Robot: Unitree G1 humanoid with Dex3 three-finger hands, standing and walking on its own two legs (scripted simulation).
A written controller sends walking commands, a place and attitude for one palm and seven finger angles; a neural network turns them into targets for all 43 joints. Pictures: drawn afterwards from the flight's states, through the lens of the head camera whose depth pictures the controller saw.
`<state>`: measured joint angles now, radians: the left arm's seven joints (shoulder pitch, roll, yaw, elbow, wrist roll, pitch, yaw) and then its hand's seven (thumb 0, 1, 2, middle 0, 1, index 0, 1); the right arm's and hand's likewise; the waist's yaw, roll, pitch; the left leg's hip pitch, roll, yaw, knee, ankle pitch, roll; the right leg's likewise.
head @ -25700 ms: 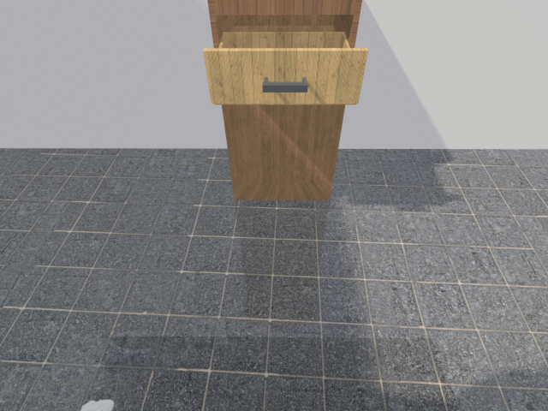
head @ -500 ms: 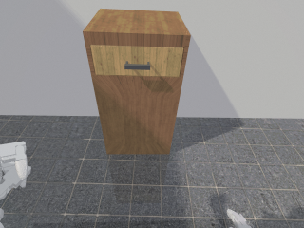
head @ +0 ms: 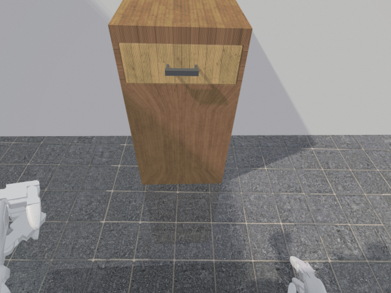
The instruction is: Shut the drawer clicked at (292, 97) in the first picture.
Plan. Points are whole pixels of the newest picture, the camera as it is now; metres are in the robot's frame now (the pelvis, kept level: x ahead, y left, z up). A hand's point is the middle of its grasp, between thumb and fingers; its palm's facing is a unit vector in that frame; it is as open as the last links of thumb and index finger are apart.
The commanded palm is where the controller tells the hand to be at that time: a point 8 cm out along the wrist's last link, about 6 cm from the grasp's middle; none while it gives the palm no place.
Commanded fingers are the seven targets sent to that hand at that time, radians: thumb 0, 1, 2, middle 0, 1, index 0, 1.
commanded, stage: stop stepping back and stand still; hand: left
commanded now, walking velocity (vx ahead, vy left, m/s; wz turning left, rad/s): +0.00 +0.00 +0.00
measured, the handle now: (181, 69) +0.88 +0.12 +0.03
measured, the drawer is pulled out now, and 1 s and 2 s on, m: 0.00 0.00 0.00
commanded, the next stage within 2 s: let the arm hang, fingers relaxed in 0.28 s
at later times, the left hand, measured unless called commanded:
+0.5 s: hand (59, 242) +0.20 +0.29 +0.01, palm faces +0.19 -0.87 -0.44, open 3.2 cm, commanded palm none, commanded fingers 0.00 0.90 0.90 -1.12 -1.30 -1.12 -1.30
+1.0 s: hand out of the picture -0.15 +0.23 -0.17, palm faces +0.02 -0.96 -0.27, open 5.8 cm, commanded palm none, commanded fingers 0.00 0.90 0.90 -0.20 -0.30 -0.20 -0.30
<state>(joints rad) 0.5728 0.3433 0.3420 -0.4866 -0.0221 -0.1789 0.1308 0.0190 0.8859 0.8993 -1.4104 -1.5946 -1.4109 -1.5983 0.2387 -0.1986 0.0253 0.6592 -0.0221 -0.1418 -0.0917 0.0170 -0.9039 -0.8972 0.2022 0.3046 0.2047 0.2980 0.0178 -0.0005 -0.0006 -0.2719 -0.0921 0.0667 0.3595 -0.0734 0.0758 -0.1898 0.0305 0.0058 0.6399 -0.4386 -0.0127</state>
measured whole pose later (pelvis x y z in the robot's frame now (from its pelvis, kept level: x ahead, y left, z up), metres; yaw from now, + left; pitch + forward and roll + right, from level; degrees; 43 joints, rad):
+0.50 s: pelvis -0.01 +0.03 -0.01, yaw +3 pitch -1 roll -2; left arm 0.30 0.36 0.14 0.06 0.03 -0.04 0.04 0.01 0.89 0.90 -1.37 -1.56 -1.37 -1.56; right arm 0.12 -0.30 0.00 0.72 0.01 -0.07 -0.01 0.01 -0.90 -0.90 0.20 0.30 0.21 0.30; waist 0.02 0.06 0.03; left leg -0.42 -0.13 0.01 0.59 -0.13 0.03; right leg -0.25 -0.02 -0.01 0.56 -0.33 -0.06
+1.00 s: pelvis -0.03 +0.02 +0.00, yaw +2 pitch +0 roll -2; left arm 0.46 0.28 0.02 1.15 0.02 0.04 0.01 0.01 0.90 0.90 -0.49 -0.62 -0.49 -0.62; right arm 0.28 -0.28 -0.05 1.07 -0.01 0.01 -0.03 0.01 -0.91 -0.90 0.20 0.30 0.20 0.30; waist 0.00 0.01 0.04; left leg -0.34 -0.07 -0.05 0.50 -0.14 0.03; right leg -0.07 0.07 0.01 0.40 -0.32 -0.04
